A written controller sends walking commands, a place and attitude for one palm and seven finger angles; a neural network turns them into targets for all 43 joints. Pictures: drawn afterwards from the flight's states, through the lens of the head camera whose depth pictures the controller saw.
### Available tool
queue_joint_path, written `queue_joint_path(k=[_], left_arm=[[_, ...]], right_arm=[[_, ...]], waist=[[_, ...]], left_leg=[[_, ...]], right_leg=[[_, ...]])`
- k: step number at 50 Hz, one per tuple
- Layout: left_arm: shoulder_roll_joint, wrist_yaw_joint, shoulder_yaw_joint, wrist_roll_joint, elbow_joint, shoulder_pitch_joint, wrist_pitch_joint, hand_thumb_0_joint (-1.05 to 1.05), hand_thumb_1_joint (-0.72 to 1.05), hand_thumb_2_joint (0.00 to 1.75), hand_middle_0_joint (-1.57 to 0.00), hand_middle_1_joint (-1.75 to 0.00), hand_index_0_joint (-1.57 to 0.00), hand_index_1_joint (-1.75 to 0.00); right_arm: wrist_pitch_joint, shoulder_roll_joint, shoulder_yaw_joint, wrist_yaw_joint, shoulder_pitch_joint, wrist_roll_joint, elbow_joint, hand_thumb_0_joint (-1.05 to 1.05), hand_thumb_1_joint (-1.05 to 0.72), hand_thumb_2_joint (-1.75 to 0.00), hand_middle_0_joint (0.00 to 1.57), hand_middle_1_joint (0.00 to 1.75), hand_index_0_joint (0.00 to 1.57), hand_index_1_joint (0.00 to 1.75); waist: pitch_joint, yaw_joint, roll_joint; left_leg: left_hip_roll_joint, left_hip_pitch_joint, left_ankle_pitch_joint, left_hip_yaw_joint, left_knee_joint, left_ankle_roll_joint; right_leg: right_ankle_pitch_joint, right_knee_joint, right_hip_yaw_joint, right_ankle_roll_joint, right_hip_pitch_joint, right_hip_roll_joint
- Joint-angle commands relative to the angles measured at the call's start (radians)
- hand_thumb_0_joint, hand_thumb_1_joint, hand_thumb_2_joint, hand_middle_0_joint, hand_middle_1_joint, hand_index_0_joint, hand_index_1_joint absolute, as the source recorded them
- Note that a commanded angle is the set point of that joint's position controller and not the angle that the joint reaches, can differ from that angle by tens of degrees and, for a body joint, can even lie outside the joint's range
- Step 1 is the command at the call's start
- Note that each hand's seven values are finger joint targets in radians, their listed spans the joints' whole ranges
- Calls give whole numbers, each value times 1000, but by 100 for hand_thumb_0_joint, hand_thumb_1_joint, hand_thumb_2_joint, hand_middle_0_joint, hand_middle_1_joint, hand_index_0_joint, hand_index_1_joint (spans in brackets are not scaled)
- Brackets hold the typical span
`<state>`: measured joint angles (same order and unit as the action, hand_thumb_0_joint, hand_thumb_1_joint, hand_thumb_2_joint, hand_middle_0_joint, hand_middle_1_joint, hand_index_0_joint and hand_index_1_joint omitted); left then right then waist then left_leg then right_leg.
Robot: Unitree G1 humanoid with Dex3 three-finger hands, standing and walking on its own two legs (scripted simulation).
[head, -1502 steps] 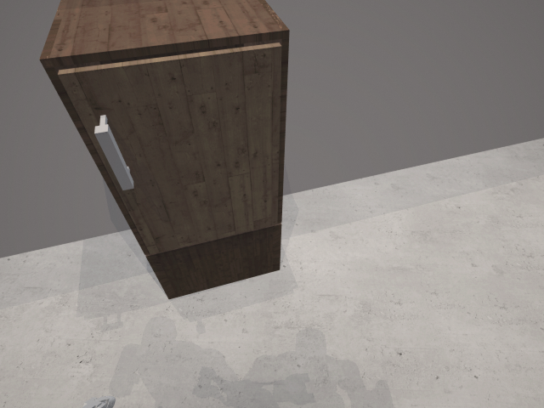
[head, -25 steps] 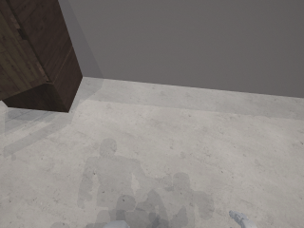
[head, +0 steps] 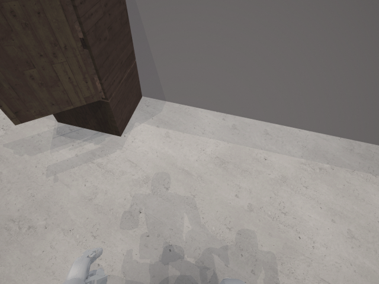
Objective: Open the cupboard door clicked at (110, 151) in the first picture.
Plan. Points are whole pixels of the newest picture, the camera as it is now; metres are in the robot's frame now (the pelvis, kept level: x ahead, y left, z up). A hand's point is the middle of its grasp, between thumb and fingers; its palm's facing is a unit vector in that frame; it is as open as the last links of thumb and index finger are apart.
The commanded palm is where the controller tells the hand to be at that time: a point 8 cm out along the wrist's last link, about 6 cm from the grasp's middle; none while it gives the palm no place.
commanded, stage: turn to face it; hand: left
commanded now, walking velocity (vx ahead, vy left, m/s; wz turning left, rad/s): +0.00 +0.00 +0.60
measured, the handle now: out of the picture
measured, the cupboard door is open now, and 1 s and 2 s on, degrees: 42 42 42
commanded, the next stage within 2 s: take the last steps up to it in 0.48 s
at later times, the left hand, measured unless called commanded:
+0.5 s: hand out of the picture -0.05 +0.17 -0.18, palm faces +0.36 -0.90 -0.23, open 7.4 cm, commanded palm none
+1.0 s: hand out of the picture +0.03 +0.22 -0.16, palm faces +0.41 -0.88 -0.23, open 7.4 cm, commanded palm none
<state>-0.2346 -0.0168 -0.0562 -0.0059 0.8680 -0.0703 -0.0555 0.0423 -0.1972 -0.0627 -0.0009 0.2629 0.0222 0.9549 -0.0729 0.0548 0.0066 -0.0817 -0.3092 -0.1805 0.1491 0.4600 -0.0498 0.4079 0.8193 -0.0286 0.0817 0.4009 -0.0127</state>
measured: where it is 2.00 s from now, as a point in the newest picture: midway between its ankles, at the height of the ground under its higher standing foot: (141, 258)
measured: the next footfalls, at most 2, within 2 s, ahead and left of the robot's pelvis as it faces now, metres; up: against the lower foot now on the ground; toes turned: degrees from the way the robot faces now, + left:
right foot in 0.10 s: +0.02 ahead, -0.14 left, +0.00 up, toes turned +5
left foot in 0.54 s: +0.00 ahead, +0.10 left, +0.00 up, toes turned +23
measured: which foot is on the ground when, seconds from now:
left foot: down 0.00-0.08, up 0.10-0.52, down 0.54-1.00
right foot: up 0.00-0.08, down 0.10-0.54, up 0.56-1.00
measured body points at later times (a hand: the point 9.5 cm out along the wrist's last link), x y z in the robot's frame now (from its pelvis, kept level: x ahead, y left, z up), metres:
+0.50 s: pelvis +0.00 -0.02 -0.01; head +0.04 +0.00 +0.44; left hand -0.07 +0.22 -0.16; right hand +0.20 -0.23 -0.15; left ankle -0.04 +0.09 -0.73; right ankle -0.02 -0.14 -0.74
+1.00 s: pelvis +0.03 +0.00 -0.01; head +0.05 +0.00 +0.44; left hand +0.01 +0.26 -0.14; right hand +0.13 -0.22 -0.17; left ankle -0.03 +0.09 -0.74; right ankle +0.08 -0.09 -0.74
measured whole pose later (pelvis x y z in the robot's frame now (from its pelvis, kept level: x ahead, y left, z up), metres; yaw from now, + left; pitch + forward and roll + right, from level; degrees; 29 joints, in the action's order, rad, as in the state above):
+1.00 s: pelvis +0.03 +0.00 -0.01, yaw +24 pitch +0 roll +2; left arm -0.19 0.02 -0.05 -0.02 0.94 -0.19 -0.01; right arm 0.00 -0.21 -0.05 0.00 0.32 0.02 1.02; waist -0.03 0.01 0.01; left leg -0.06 -0.18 -0.28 -0.01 0.46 -0.05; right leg 0.35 0.62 0.08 0.03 0.31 -0.05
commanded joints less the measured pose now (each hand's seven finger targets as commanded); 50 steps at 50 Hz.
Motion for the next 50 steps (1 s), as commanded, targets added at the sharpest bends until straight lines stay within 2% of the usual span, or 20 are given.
queue_joint_path(k=[1, 2, 3, 4, 5, 6, 8, 10, 16, 22, 25, 26, 27, 28, 34, 44, 46, 48, 49, 50], left_arm=[[-86, -15, -28, 4, -67, -68, 36, 0, 90, 90, -20, -30, -20, -30], [-94, -18, -33, 7, -56, -108, 41, 0, 90, 90, -20, -30, -20, -30], [-138, -24, -41, 1, -48, -148, 51, 0, 90, 90, -20, -30, -20, -30], [-209, -31, -56, -12, -52, -155, 57, 0, 90, 90, -20, -30, -20, -30], [-222, -32, -46, -18, -60, -132, 53, 0, 90, 90, -20, -30, -20, -30], [-187, -30, -31, -12, -74, -83, 52, 0, 90, 90, -20, -30, -20, -30], [-107, -29, -17, -3, -82, -6, 60, 0, 90, 90, -20, -30, -20, -30], [-92, -23, -12, -1, -71, -48, 71, 0, 90, 90, -20, -30, -20, -30], [-128, -23, -26, -10, -14, -228, 74, 0, 90, 90, -20, -30, -20, -30], [-165, -18, -39, -25, 19, -258, 72, 0, 90, 90, -20, -30, -20, -30], [-168, -11, -41, -9, 24, -207, 70, 0, 90, 90, -20, -30, -20, -30], [-120, -6, -32, -1, 7, -217, 64, 0, 90, 90, -20, -30, -20, -30], [-57, -4, -7, 3, -19, -191, 55, 0, 90, 90, -20, -30, -20, -30], [-80, -14, -9, -3, -20, -164, 36, 0, 90, 90, -20, -30, -20, -30], [-73, 20, -23, -21, 52, -189, 33, 0, 90, 90, -20, -30, -20, -30], [-36, 37, -15, -23, 2, -70, 60, 0, 90, 90, -20, -30, -20, -30], [-29, 37, -14, -21, 5, -90, 65, 0, 90, 90, -20, -30, -20, -30], [-39, 36, -22, -22, 42, -197, 74, 0, 90, 90, -20, -30, -20, -30], [-60, 31, -32, -24, 72, -280, 83, 0, 90, 90, -20, -30, -20, -30], [-137, 20, -48, -35, 98, -373, 95, 0, 90, 90, -20, -30, -20, -30]], right_arm=[[-11, -213, -61, 14, -30, 3, -79, 0, -90, -90, 20, 30, 20, 30], [-9, -200, -61, 12, -46, -3, -83, 0, -90, -90, 20, 30, 20, 30], [-12, -170, -58, 7, -53, -13, -88, 0, -90, -90, 20, 30, 20, 30], [-13, -109, -52, 5, -32, -22, -98, 0, -90, -90, 20, 30, 20, 30], [-10, -149, -59, 3, -45, -9, -104, 0, -90, -90, 20, 30, 20, 30], [-1, -156, -59, -7, -30, 0, -94, 0, -90, -90, 20, 30, 20, 30], [21, -133, -60, -16, 9, 0, -46, 0, -90, -90, 20, 30, 20, 30], [23, -126, -50, -22, -21, -4, -52, 0, -90, -90, 20, 30, 20, 30], [22, -95, -25, -20, -157, -7, -74, 0, -90, -90, 20, 30, 20, 30], [2, -79, -4, -18, -204, -15, -82, 0, -90, -90, 20, 30, 20, 30], [-17, -120, -11, -11, -79, -8, -47, 0, -90, -90, 20, 30, 20, 30], [-29, -212, -30, -6, -27, 1, -39, 0, -90, -90, 20, 30, 20, 30], [-27, -296, -50, 5, 21, 0, -34, 0, -90, -90, 20, 30, 20, 30], [-16, -285, -41, 11, 20, -5, -31, 0, -90, -90, 20, 30, 20, 30], [-46, -182, -4, 27, -86, -1, -58, 0, -90, -90, 20, 30, 20, 30], [-65, -158, -14, 15, 34, 6, -10, 0, -90, -90, 20, 30, 20, 30], [-66, -162, -12, 13, 29, 7, -5, 0, -90, -90, 20, 30, 20, 30], [-65, -156, -11, 11, -2, 2, -3, 0, -90, -90, 20, 30, 20, 30], [-67, -131, -7, 10, -17, -4, -3, 0, -90, -90, 20, 30, 20, 30], [-74, -73, 3, 4, -2, -17, -13, 0, -90, -90, 20, 30, 20, 30]], waist=[[153, -48, 168], [169, -71, 141], [174, -92, 35], [183, -96, -242], [134, -87, -252], [79, -54, -159], [55, 2, -189], [47, -11, -206], [75, -86, -186], [83, -96, -223], [137, -12, -158], [206, 13, 69], [214, 33, 288], [194, 27, 164], [88, -49, 151], [17, -27, 107], [25, -45, 106], [45, -104, 71], [63, -145, 1], [100, -181, -220]], left_leg=[[219, 58, 273, 322, -66, -88], [192, -6, 214, 309, -38, -60], [146, -140, 61, 260, 30, -15], [19, -330, -289, 65, 234, 64], [-14, -315, -422, -57, 490, 90], [24, -284, -366, -46, 647, 87], [66, -287, -244, -74, 758, 113], [86, -298, -195, -110, 767, 127], [96, -288, -245, -167, 565, 131], [71, -112, -265, -232, 270, 93], [69, 178, 20, -238, -27, 63], [253, 361, 286, -38, -58, -4], [478, 387, 713, 240, -72, -150], [498, 306, 688, 161, -51, -191], [301, 193, 113, 41, -179, -123], [291, 136, -221, 116, -262, -161], [281, 90, -236, 122, -244, -160], [236, -23, -255, 75, -149, -126], [169, -137, -279, 21, -24, -83], [54, -326, -325, -114, 230, -19]], right_leg=[[-55, -228, 8, -29, -161, 35], [-145, -355, 8, -35, -277, 28], [-192, -481, -66, -52, -434, -59], [-176, -567, -317, -141, -556, -327], [-277, -572, -383, -232, -377, -484], [-302, -556, -276, -248, -261, -429], [-458, -521, -109, -195, -246, -300], [-640, -482, -2, -177, -284, -263], [-858, -418, 40, -187, -440, -296], [-899, -355, 62, -203, -396, -319], [-751, -180, 139, -124, -254, -278], [-403, -4, 193, -63, -74, -194], [235, 182, 156, -15, 97, -90], [255, 245, 44, -34, 68, -109], [10, 323, 52, -37, 130, -82], [-4, -15, 101, -49, 75, -70], [-7, -111, 110, -56, -23, -49], [-85, -270, 123, -59, -243, -25], [-94, -385, 83, -70, -421, -54], [89, -515, -171, -126, -604, -269]])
